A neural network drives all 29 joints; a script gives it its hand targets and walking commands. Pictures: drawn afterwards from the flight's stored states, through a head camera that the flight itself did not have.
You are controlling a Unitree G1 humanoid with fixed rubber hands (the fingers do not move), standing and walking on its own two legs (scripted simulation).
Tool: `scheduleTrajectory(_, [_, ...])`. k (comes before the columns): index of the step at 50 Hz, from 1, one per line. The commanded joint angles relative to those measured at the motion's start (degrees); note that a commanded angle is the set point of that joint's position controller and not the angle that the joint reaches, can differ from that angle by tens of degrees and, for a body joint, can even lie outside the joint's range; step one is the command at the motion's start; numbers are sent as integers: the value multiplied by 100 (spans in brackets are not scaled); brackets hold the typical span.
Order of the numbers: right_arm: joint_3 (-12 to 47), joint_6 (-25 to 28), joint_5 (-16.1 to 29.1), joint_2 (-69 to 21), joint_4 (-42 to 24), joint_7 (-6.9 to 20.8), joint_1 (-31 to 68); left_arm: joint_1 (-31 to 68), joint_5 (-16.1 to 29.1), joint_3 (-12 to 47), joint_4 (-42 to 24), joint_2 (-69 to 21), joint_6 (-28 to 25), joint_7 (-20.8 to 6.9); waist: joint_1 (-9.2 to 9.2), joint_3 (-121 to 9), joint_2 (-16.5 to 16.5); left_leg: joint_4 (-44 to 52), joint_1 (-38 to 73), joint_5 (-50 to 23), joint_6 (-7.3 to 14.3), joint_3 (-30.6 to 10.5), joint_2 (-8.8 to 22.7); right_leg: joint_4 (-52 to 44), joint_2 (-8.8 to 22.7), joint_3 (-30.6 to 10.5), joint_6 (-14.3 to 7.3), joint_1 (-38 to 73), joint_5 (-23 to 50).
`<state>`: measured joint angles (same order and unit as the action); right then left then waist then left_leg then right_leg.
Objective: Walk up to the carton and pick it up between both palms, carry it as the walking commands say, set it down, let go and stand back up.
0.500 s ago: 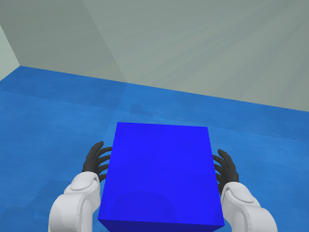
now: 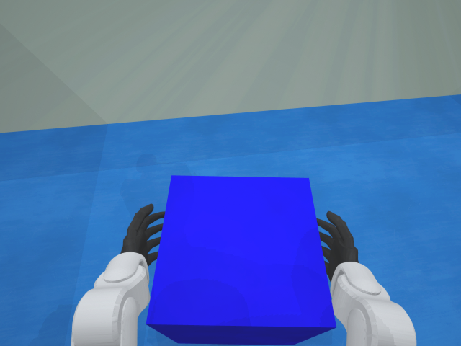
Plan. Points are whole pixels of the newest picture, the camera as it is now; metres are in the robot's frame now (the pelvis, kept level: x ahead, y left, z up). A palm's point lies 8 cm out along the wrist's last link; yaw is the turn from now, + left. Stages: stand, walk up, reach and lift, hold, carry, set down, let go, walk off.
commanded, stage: carry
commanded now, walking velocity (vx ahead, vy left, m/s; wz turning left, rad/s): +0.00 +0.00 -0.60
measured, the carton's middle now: (237, 268) +0.26 +0.00 +0.02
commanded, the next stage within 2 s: none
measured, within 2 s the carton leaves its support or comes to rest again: neither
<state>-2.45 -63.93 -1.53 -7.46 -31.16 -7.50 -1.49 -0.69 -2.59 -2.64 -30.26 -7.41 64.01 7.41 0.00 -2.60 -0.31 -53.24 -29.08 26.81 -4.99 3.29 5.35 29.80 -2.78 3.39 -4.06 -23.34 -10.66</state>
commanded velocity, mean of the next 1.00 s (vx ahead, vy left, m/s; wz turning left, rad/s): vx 0.00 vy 0.00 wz -0.19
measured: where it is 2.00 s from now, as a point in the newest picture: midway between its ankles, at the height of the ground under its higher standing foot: outside the picture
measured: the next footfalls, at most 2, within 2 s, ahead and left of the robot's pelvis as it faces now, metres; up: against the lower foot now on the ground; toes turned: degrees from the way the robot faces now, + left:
left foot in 0.12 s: +0.02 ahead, +0.12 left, +0.00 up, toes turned +3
right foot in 0.48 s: -0.06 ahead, -0.13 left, +0.00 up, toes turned -6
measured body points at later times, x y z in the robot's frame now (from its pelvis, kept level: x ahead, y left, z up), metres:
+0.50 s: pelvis -0.06 -0.02 -0.01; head -0.06 -0.02 +0.44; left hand +0.23 +0.03 +0.08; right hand +0.12 -0.25 +0.08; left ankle -0.02 +0.12 -0.73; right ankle -0.10 -0.12 -0.73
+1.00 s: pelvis -0.11 -0.02 +0.01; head -0.12 -0.01 +0.46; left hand +0.19 +0.04 +0.09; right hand +0.08 -0.25 +0.10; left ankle -0.05 +0.09 -0.73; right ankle -0.10 -0.12 -0.73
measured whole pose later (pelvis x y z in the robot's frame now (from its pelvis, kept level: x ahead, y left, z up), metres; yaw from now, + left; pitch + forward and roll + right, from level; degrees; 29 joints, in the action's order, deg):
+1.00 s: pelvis -0.11 -0.02 +0.01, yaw -20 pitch +2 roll -1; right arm -3.4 -66.9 -2.8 -7.3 -26.5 -7.4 1.4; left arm 3.2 -3.1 -4.1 -25.1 -7.3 67.3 7.3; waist 0.5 -5.3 0.7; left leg -28.7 -16.8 13.3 -0.8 7.1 4.8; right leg 25.5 0.1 7.9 -2.8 -17.8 -9.7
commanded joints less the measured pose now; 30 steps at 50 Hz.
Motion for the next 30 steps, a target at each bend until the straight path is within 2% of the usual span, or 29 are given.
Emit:
scheduleTrajectory(1, [3672, 9, 1405, -4712, -365, 665, 1954, 1920, 1419, 3538, -464, -4269, 26, -765, 92, -1393, 791, 608, 181, -6, 101, -24, -162, -988, 1554, -1871, -477, 1194, 1226])
scheduleTrajectory(3, [3575, -14, 1346, -4637, -310, 651, 1928, 2008, 1450, 3565, -473, -4229, 53, -756, 96, -1386, 841, 1275, 586, -48, 146, 84, -285, -997, 1450, -1959, -410, 1035, 1088])
scheduleTrajectory(5, [3487, -44, 1291, -4581, -244, 642, 1833, 2071, 1479, 3602, -453, -4203, 92, -732, 6, -1464, 680, 2573, 1446, -599, 204, 305, -263, -700, 1190, -1758, -194, 750, 847])
scheduleTrajectory(6, [3462, -67, 1273, -4509, -216, 640, 1819, 2060, 1467, 3599, -400, -4189, 128, -716, -15, -1459, 317, 3303, 2108, -569, 347, -200, 284, -248, 935, -1480, 30, 109, 296])
scheduleTrajectory(7, [3412, -79, 1231, -4431, -180, 641, 1746, 2043, 1479, 3640, -452, -4239, 165, -710, -54, -1305, -1099, 3756, 2510, -797, 855, -1553, 1634, 776, 144, -646, 391, -1007, -755])
scheduleTrajectory(8, [3331, -65, 1252, -4420, -221, 638, 1670, 2311, 1547, 3789, -657, -4335, 187, -693, -97, -998, -1866, 3954, 2077, -1857, 1447, -2125, 2699, 2321, -15, -67, 480, -1537, -2208])
scheduleTrajectory(9, [3335, -60, 1250, -4475, -276, 630, 1594, 2361, 1559, 3808, -652, -4365, 195, -685, -71, -870, -993, 3608, 1782, -2877, 1474, -1618, 2500, 3312, 330, -364, 508, -1275, -2035])
scheduleTrajectory(10, [3336, -55, 1254, -4482, -349, 647, 1728, 2377, 1581, 3840, -556, -4455, 187, -692, -47, -786, -531, 3501, 1518, -2913, 1334, -1021, 2176, 3742, 411, -371, 543, -1156, -1729])
scheduleTrajectory(11, [3372, -37, 1307, -4497, -469, 669, 1898, 2397, 1611, 3872, -558, -4547, 175, -692, -9, -759, -486, 3459, 1519, -2819, 1156, -508, 1854, 3853, 442, -269, 580, -1142, -1396])
scheduleTrajectory(13, [3383, -39, 1342, -4444, -533, 667, 1914, 2304, 1562, 3848, -565, -4491, 174, -659, 29, -794, -888, 3193, 1765, -3176, 938, 177, 1431, 3392, 426, 63, 641, -1048, -1254])
scheduleTrajectory(14, [3361, -60, 1341, -4353, -543, 650, 1856, 2268, 1535, 3837, -574, -4431, 185, -620, -2, -797, -1038, 3069, 1875, -3477, 934, 273, 1413, 3153, 372, 227, 659, -1012, -1363])
scheduleTrajectory(17, [3341, -140, 1337, -4166, -569, 604, 1651, 2040, 1447, 3760, -544, -4313, 237, -521, -75, -904, -1217, 2797, 2121, -3997, 953, 380, 1573, 2208, 324, 544, 633, -739, -1599])
scheduleTrajectory(19, [3392, -184, 1334, -4093, -584, 587, 1546, 1845, 1392, 3672, -480, -4238, 279, -495, -117, -1028, -1386, 2627, 2274, -4199, 965, 262, 1709, 1511, 266, 628, 569, -503, -1666])
scheduleTrajectory(21, [3476, -208, 1355, -4079, -621, 603, 1564, 1680, 1328, 3544, -411, -4182, 295, -491, -98, -1222, -1515, 2379, 2378, -4330, 829, 244, 1789, 628, 179, 719, 494, -97, -1301])
scheduleTrajectory(22, [3521, -212, 1386, -4087, -624, 622, 1631, 1623, 1300, 3489, -375, -4180, 288, -495, -27, -1304, -1371, 2167, 2192, -4156, 631, 387, 1733, -190, 202, 718, 451, 425, -603])
scheduleTrajectory(23, [3579, -207, 1433, -4118, -632, 643, 1722, 1580, 1282, 3436, -351, -4182, 276, -504, 20, -1394, -1029, 1816, 1791, -3742, 378, 600, 1597, -857, 377, 583, 456, 1181, 20])
scheduleTrajectory(24, [3633, -200, 1470, -4146, -629, 651, 1875, 1569, 1270, 3373, -343, -4167, 256, -527, 55, -1358, -409, 1358, 1041, -2574, 114, 678, 1386, -1103, 1048, -76, 451, 1905, 919])
scheduleTrajectory(25, [3730, -215, 1438, -4124, -710, 667, 1917, 1520, 1181, 3272, -212, -4072, 204, -520, 61, -1457, 1313, 565, -328, 244, -270, 909, 633, -703, 2461, -1811, -177, 2664, 4279])
scheduleTrajectory(26, [3828, -201, 1575, -4331, -691, 718, 2202, 1708, 1297, 3304, -289, -4154, 150, -557, 8, -1429, 1343, 248, -226, 1220, -185, 309, 642, -515, 2475, -1613, -544, 2201, 4962])
scheduleTrajectory(27, [3883, -181, 1611, -4568, -600, 759, 2251, 1791, 1317, 3304, -335, -4275, 110, -612, 5, -1414, 914, 189, -54, 1050, -129, 132, 605, -499, 2220, -1195, -482, 2070, 4298])
scheduleTrajectory(28, [3950, -143, 1637, -4704, -610, 793, 2396, 1915, 1293, 3321, -347, -4399, 60, -653, 31, -1314, 662, 165, -27, 658, -73, 145, 549, -575, 2032, -899, -408, 1893, 3624])
scheduleTrajectory(30, [3961, -98, 1671, -4858, -613, 821, 2469, 1999, 1296, 3322, -356, -4522, -3, -689, 32, -1276, 762, 128, 65, 81, 1, 79, 457, -647, 1853, -720, -378, 1667, 2964])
